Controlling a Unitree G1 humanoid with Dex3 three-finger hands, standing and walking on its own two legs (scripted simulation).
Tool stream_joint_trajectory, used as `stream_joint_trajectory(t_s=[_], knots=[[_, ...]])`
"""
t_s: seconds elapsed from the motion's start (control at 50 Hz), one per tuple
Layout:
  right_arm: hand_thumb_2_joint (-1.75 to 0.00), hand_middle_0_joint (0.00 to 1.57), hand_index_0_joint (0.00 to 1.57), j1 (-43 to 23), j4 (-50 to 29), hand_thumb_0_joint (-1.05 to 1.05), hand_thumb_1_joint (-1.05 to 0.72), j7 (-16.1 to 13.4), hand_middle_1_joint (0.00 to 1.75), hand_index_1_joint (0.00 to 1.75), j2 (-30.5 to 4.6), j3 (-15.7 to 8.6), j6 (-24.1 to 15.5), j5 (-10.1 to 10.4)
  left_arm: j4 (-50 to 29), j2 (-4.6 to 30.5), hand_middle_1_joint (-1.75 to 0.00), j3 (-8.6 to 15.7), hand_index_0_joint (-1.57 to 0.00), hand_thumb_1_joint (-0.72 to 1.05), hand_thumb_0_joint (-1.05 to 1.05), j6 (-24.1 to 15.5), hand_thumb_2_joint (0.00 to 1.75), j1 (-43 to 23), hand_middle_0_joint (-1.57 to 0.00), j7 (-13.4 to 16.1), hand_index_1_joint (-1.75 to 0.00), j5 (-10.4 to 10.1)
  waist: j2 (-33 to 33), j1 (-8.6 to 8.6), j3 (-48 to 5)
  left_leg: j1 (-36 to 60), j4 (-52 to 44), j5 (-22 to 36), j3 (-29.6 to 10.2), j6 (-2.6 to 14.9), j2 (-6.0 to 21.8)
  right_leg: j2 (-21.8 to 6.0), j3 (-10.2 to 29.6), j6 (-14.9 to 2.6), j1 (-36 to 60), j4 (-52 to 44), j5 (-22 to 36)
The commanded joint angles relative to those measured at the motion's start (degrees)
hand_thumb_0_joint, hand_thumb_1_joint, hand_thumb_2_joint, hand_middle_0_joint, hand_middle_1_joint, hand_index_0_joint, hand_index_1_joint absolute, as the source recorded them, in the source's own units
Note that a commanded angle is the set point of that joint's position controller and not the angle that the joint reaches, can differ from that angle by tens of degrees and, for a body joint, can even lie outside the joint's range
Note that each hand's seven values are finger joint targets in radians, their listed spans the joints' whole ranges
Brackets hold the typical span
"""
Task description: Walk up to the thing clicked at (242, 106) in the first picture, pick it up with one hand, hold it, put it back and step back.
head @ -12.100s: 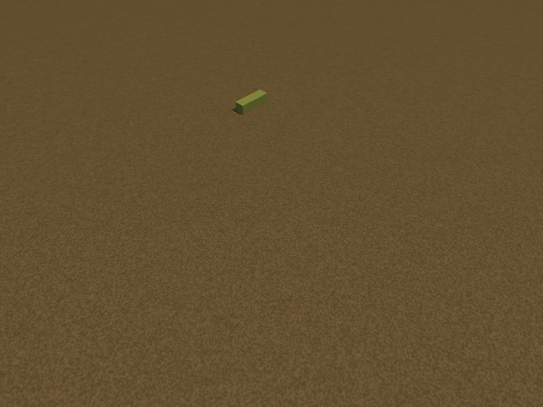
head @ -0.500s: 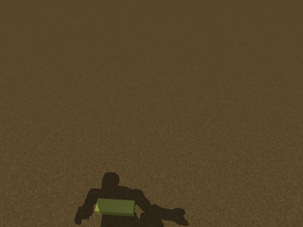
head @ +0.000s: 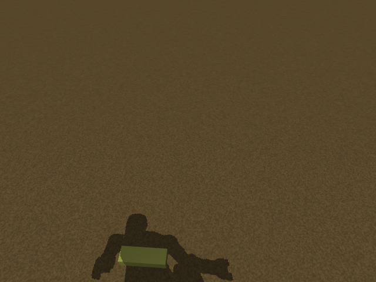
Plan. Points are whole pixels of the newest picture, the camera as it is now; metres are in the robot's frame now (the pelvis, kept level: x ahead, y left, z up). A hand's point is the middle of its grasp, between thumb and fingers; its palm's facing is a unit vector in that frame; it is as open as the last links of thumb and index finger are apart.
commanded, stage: stand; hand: left
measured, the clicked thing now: (143, 256) +0.38 +0.24 -0.75
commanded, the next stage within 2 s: walk up in 0.30 s
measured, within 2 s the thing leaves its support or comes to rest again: neither
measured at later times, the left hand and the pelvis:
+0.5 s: hand out of the picture +0.07 +0.28 -0.16, palm faces +0.00 -0.92 -0.39, open 7.4 cm; pelvis -0.02 +0.01 -0.01, yaw +1 degrees
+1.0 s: hand out of the picture +0.00 +0.33 -0.18, palm faces -0.11 -0.93 -0.35, open 7.4 cm; pelvis -0.08 +0.06 -0.01, yaw -3 degrees
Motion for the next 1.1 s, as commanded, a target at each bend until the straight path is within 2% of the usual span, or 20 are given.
stream_joint_trajectory(t_s=[0.0,0.26,0.28,0.34,0.42,0.46,0.48,0.54,0.58,0.6,0.62,0.64,0.68,0.7,0.78,0.88,1.0,1.04,1.06,1.08], knots=[[-0.9,0.2,0.2,-1.65,-3.04,0.0,-0.9,-0.88,0.3,0.3,-12.35,-2.51,-1.41,-0.04,-3.17,12.59,-0.3,2.03,-0.2,0.9,0.0,-1.17,0.9,-1.55,-0.2,0.62,-0.3,-0.04,-0.48,0.14,-3.44,-0.01,-3.0,8.0,-4.48,2.16,6.5,-5.02,3.64,-2.99,-0.37,-2.92,6.34],[-0.9,0.2,0.2,-1.61,-3.11,0.0,-0.9,-0.86,0.3,0.3,-12.41,-2.57,-1.17,0.01,-3.12,12.56,-0.3,2.04,-0.2,0.9,0.0,-1.18,0.9,-1.38,-0.2,0.67,-0.3,0.02,-0.72,0.05,-3.02,-0.5,-2.7,6.22,-4.16,2.15,6.04,-5.02,3.82,-2.91,-0.64,-3.67,5.35],[-0.9,0.2,0.2,-1.98,-3.91,0.0,-0.9,-0.52,0.3,0.3,-14.91,-4.47,0.17,0.36,-4.13,15.43,-0.3,3.63,-0.2,0.9,0.0,-1.08,0.9,-2.4,-0.2,1.26,-0.3,-0.59,1.43,0.32,-0.06,-2.23,1.24,16.24,-4.16,2.42,5.05,-5.44,3.71,-3.56,-1.84,0.25,16.76],[-0.9,0.2,0.2,-1.22,-6.19,0.0,-0.9,-0.41,0.3,0.3,-13.99,-5.21,1.19,0.88,-5.68,15.91,-0.3,4.27,-0.2,0.9,0.0,-0.86,0.9,-0.79,-0.2,1.87,-0.3,-0.76,-1.0,0.24,-5.97,-0.7,6.31,21.34,-2.87,3.0,4.64,-6.16,2.99,-4.74,0.49,4.1,23.84],[-0.9,0.2,0.2,-0.88,-8.68,0.0,-0.9,-0.08,0.3,0.3,-13.13,-6.08,2.55,0.48,-8.65,17.7,-0.3,5.2,-0.2,0.9,0.0,-0.02,0.9,-2.29,-0.2,2.19,-0.3,-0.22,-6.12,0.45,-6.97,-2.75,16.66,6.71,-0.89,2.57,0.8,-12.34,8.92,-10.49,-4.25,3.75,19.48],[-0.9,0.2,0.2,-0.2,-10.4,0.0,-0.9,0.58,0.3,0.3,-12.28,-6.49,3.65,0.05,-10.56,19.11,-0.3,5.96,-0.2,0.9,0.0,0.19,0.9,-3.74,-0.2,2.42,-0.3,0.7,-12.93,0.77,-4.6,-8.26,29.01,-17.19,-1.66,2.73,-2.29,-18.43,14.59,-16.23,-7.77,2.0,17.83],[-0.9,0.2,0.2,1.04,-11.0,0.0,-0.9,0.75,0.3,0.3,-11.98,-6.58,4.07,-0.18,-11.28,19.34,-0.3,6.19,-0.2,0.9,0.0,0.21,0.9,-3.72,-0.2,2.45,-0.3,1.21,-14.23,0.67,-2.92,-10.6,33.77,-22.82,-3.59,2.8,-1.27,-20.84,16.35,-18.35,-9.99,1.26,17.63],[-0.9,0.2,0.2,5.07,-11.9,0.0,-0.9,0.9,0.3,0.3,-12.4,-7.62,3.63,0.1,-14.13,17.89,-0.3,5.76,-0.2,0.9,0.0,0.35,0.9,-6.6,-0.2,2.55,-0.3,1.51,-11.99,-1.72,-1.94,-10.37,28.01,-21.26,-5.26,3.51,0.12,-16.53,10.77,-15.12,-10.56,8.41,23.04],[-0.9,0.2,0.2,9.84,-10.63,0.0,-0.9,0.47,0.3,0.3,-12.73,-8.05,2.17,-0.59,-15.42,16.18,-0.3,5.03,-0.2,0.9,0.0,1.12,0.9,-7.84,-0.2,2.11,-0.3,0.42,-6.47,-3.89,-4.22,-5.97,6.3,0.3,-2.13,3.02,0.33,-9.45,4.7,-8.98,-8.77,19.75,17.2],[-0.9,0.2,0.2,7.67,-11.26,0.0,-0.9,0.17,0.3,0.3,-16.45,-8.96,1.61,-1.78,-15.88,12.33,-0.3,4.24,-0.2,0.9,0.0,1.79,0.9,-5.65,-0.2,1.96,-0.3,-0.54,6.78,-1.99,-3.7,-3.07,0.88,14.7,-14.8,4.4,7.53,0.67,1.91,-5.29,-14.56,30.23,3.73],[-0.9,0.2,0.2,5.28,-13.44,0.0,-0.9,-0.15,0.3,0.3,-19.28,-9.19,0.87,-2.27,-15.83,10.4,-0.3,3.93,-0.2,0.9,0.0,2.49,0.9,-2.62,-0.2,2.36,-0.3,-0.52,11.1,-0.27,-4.68,0.14,1.21,24.26,-22.85,7.9,13.72,7.32,5.66,-4.04,-20.94,35.67,-23.45],[-0.9,0.2,0.2,5.85,-14.18,0.0,-0.9,-0.23,0.3,0.3,-22.52,-9.72,0.61,-1.56,-15.31,12.9,-0.3,4.39,-0.2,0.9,0.0,3.2,0.9,-1.92,-0.2,2.93,-0.3,-0.31,11.87,-2.41,-7.87,-5.58,0.54,21.5,-27.23,12.43,18.58,6.94,12.05,-4.08,-17.31,42.08,-28.45],[-0.9,0.2,0.2,-0.03,-15.62,0.0,-0.9,-1.24,0.3,0.3,-18.85,-8.7,0.3,-1.11,-14.05,14.15,-0.3,4.92,-0.2,0.9,0.0,3.52,0.9,-1.48,-0.2,2.89,-0.3,-0.6,7.98,0.38,-2.63,-6.84,1.49,14.12,-21.08,13.44,15.91,6.52,14.33,-4.53,-19.89,47.74,-22.48],[-0.9,0.2,0.2,-1.9,-16.27,0.0,-0.9,-1.61,0.3,0.3,-17.06,-8.35,-0.06,-1.16,-12.98,14.22,-0.3,4.7,-0.2,0.9,0.0,3.39,0.9,0.77,-0.2,2.54,-0.3,-0.93,6.72,1.78,-2.56,-3.37,3.73,15.71,-15.72,11.25,12.73,6.38,13.97,-4.2,-22.51,47.76,-18.02],[-0.9,0.2,0.2,5.88,-15.15,0.0,-0.9,-2.16,0.3,0.3,-15.83,-8.26,-1.56,-0.83,-14.25,14.07,-0.3,4.93,-0.2,0.9,0.0,2.82,0.9,0.43,-0.2,1.24,-0.3,0.2,6.86,-1.02,-5.06,7.56,4.63,22.29,-15.77,9.32,13.64,5.4,11.65,-2.46,-22.32,38.6,-15.49],[-0.9,0.2,0.2,9.83,-15.97,0.0,-0.9,-2.81,0.3,0.3,-17.45,-8.75,-2.26,-1.07,-15.89,13.78,-0.3,5.23,-0.2,0.9,0.0,2.95,0.9,-1.08,-0.2,0.43,-0.3,0.95,6.34,-3.25,-3.76,8.47,4.6,20.0,-15.97,12.35,16.58,4.51,9.76,-2.72,-20.64,29.47,-17.92],[-0.9,0.2,0.2,3.74,-18.5,0.0,-0.9,-1.94,0.3,0.3,-16.19,-7.02,-2.21,-1.26,-13.29,11.73,-0.3,5.27,-0.2,0.9,0.0,2.12,0.9,4.98,-0.2,-0.76,-0.3,0.62,8.44,-0.03,-2.89,-5.66,2.98,1.45,-11.41,11.04,14.25,3.5,3.29,-4.36,-6.67,17.43,-16.12],[-0.9,0.2,0.2,1.73,-18.4,0.0,-0.9,-1.6,0.3,0.3,-14.83,-5.99,-1.49,-0.87,-11.13,10.67,-0.3,5.3,-0.2,0.9,0.0,1.3,0.9,7.74,-0.2,-0.56,-0.3,1.03,6.29,2.18,-3.0,-11.58,7.66,-0.4,-7.18,8.12,10.91,3.81,3.02,-5.64,2.75,3.61,-7.51],[-0.9,0.2,0.2,3.16,-18.23,0.0,-0.9,-1.49,0.3,0.3,-12.84,-5.08,-1.35,-0.29,-11.47,12.97,-0.3,5.96,-0.2,0.9,0.0,0.63,0.9,7.11,-0.2,-0.33,-0.3,1.59,1.39,2.1,-3.45,-14.57,11.18,-1.96,-4.88,5.18,8.16,0.23,9.81,-6.99,5.93,-0.14,-6.93],[-0.9,0.2,0.2,3.83,-18.74,0.0,-0.9,-1.19,0.3,0.3,-11.04,-4.8,-1.27,-0.03,-12.43,17.04,-0.3,6.81,-0.2,0.9,0.0,-0.13,0.9,6.69,-0.2,-0.3,-0.3,1.96,-8.02,1.74,-1.68,-20.66,18.13,-13.43,-0.74,1.71,1.05,-8.78,25.3,-11.24,4.01,-4.95,-16.33]])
